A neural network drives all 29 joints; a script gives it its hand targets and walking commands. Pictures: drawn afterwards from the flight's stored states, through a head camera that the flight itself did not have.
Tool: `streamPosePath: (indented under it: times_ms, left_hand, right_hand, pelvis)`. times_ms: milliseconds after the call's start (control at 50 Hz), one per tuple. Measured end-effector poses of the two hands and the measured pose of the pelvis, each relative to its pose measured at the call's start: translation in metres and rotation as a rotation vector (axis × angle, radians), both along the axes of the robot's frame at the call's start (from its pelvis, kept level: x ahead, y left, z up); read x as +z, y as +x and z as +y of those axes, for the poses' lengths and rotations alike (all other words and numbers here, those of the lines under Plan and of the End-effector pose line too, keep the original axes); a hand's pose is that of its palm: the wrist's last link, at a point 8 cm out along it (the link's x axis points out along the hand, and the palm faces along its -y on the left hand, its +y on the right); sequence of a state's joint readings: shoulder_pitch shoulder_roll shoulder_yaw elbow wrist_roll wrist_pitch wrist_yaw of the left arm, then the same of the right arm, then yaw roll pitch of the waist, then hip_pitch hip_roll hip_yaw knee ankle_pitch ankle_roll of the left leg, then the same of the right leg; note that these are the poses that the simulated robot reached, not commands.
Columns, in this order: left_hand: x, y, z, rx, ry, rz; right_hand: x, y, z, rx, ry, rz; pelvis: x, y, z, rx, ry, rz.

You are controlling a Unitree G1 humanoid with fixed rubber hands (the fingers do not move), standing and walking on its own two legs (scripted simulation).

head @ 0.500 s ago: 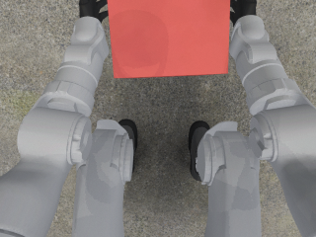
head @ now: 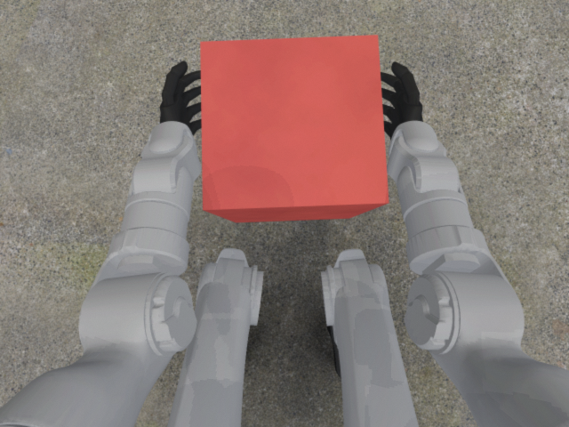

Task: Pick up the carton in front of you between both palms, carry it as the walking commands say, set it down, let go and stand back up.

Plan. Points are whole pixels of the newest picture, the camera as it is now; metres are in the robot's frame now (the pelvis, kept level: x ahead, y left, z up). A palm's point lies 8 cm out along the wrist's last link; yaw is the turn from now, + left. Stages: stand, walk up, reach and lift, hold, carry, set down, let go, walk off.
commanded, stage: reach and lift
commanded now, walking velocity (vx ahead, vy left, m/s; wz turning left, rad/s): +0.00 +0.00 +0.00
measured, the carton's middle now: (291, 149) +0.48 +0.00 -0.14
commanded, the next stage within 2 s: none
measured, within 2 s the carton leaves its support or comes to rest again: neither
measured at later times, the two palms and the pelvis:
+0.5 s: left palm (122, 87) +0.46 +0.15 +0.08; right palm (465, 90) +0.46 -0.15 +0.08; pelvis +0.04 +0.00 +0.13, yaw +0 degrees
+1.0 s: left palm out of the picture +0.42 +0.15 +0.24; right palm out of the picture +0.42 -0.15 +0.24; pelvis +0.09 +0.00 +0.28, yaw +0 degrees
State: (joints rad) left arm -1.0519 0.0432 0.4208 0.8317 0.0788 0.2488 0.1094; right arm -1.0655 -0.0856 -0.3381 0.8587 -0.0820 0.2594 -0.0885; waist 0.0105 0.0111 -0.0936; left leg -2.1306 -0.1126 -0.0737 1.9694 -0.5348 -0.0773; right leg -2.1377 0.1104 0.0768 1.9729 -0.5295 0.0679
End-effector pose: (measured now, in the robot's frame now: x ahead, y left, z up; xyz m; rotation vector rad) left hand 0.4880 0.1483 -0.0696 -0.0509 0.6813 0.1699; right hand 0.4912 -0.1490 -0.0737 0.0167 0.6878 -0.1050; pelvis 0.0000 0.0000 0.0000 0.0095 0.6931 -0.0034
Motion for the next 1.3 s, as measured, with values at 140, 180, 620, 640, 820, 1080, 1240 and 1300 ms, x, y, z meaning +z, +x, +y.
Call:
streamPosePath:
  times_ms: [140,180,620,640,820,1080,1240,1300]
  left_hand:
    - [0.045,-0.006,0.003,-0.005,0.008,-0.006]
    - [0.056,-0.007,0.003,-0.006,0.008,-0.01]
    - [0.192,-0.036,0.001,-0.003,-0.006,-0.004]
    - [0.199,-0.038,0.001,-0.003,-0.006,-0.003]
    - [0.259,-0.051,0.002,-0.007,-0.002,-0.003]
    - [0.338,-0.068,0.002,-0.02,0.002,-0.011]
    - [0.385,-0.078,0.003,-0.024,0.004,-0.019]
    - [0.403,-0.082,0.003,-0.028,0.008,-0.027]
  right_hand:
    - [0.046,-0.005,0.002,-0.001,-0.002,-0.006]
    - [0.057,-0.007,0.002,-0.003,-0.002,-0.009]
    - [0.192,-0.039,0.0,-0.028,0.011,-0.003]
    - [0.199,-0.041,0.0,-0.028,0.011,-0.002]
    - [0.259,-0.055,0.001,-0.031,0.009,-0.002]
    - [0.338,-0.075,0.0,-0.038,0.004,-0.009]
    - [0.387,-0.085,0.0,-0.036,-0.003,-0.018]
    - [0.405,-0.089,0.001,-0.035,-0.005,-0.026]
  pelvis:
    - [0.038,0.003,0.0,0.0,-0.002,0.027]
    - [0.048,0.005,0.0,0.001,-0.003,0.029]
    - [0.168,0.049,0.001,0.0,-0.006,-0.103]
    - [0.174,0.051,0.001,0.0,-0.006,-0.114]
    - [0.228,0.071,0.001,0.001,-0.008,-0.218]
    - [0.296,0.099,0.003,-0.001,-0.01,-0.398]
    - [0.325,0.111,0.003,-0.002,-0.011,-0.537]
    - [0.333,0.113,0.002,-0.001,-0.012,-0.592]
